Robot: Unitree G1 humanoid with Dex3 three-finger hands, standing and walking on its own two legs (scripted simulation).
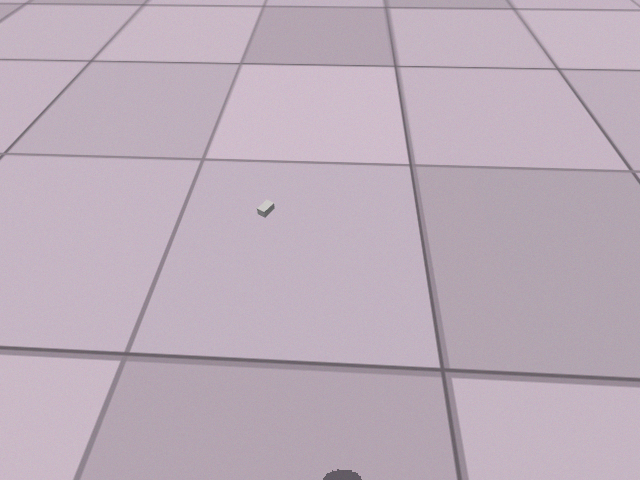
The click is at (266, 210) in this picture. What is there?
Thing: small brick
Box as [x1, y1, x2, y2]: [257, 200, 274, 217]
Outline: 268,200 263,202 257,208 258,213 264,217 274,208 273,203
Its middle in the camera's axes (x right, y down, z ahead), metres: -0.23 -0.15 +1.76
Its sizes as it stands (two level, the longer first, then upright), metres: 0.070 0.041 0.035
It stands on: the floor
